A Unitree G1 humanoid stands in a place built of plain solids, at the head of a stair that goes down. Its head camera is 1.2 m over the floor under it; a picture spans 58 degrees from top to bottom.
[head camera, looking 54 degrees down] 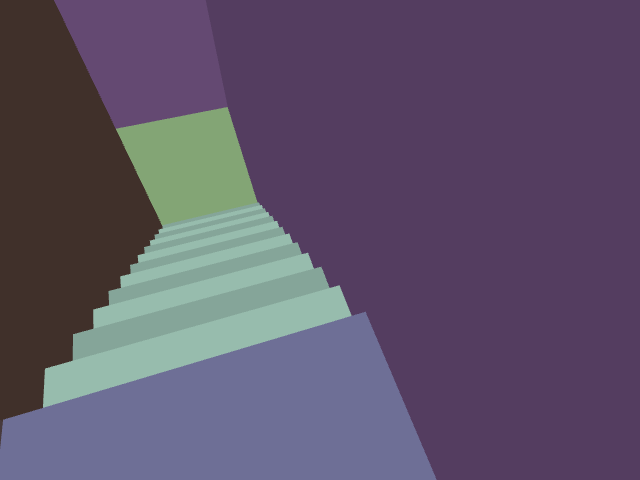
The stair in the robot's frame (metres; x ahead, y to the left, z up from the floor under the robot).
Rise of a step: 0.19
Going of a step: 0.21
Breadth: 1.02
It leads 18 degrees to the left of straight ahead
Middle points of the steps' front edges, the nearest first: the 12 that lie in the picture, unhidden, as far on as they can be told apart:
0.45 0.35 0.00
0.65 0.41 -0.19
0.85 0.48 -0.38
1.06 0.55 -0.58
1.26 0.61 -0.77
1.47 0.68 -0.96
1.67 0.74 -1.16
1.88 0.81 -1.35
2.08 0.88 -1.54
2.29 0.94 -1.74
2.49 1.01 -1.93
2.70 1.07 -2.12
